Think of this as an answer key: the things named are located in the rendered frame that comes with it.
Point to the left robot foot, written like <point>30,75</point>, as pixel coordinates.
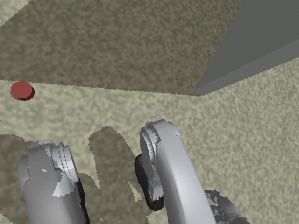
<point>82,197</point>

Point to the right robot hand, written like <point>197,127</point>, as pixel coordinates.
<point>226,211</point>

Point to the right robot foot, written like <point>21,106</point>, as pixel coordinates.
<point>143,181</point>

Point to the tin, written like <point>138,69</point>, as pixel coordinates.
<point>22,90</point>

